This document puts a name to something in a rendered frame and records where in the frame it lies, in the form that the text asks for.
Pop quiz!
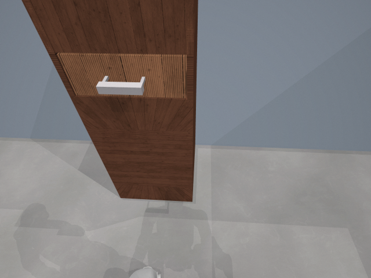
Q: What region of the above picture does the cabinet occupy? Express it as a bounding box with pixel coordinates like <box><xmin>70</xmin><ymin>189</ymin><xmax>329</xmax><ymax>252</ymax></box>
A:
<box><xmin>22</xmin><ymin>0</ymin><xmax>198</xmax><ymax>202</ymax></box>

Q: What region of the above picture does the drawer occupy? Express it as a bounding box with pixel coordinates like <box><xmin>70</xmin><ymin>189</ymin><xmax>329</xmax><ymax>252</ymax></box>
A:
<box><xmin>57</xmin><ymin>53</ymin><xmax>187</xmax><ymax>98</ymax></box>

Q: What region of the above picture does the handle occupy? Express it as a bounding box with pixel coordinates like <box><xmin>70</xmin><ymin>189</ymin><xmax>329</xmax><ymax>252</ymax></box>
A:
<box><xmin>96</xmin><ymin>76</ymin><xmax>146</xmax><ymax>95</ymax></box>

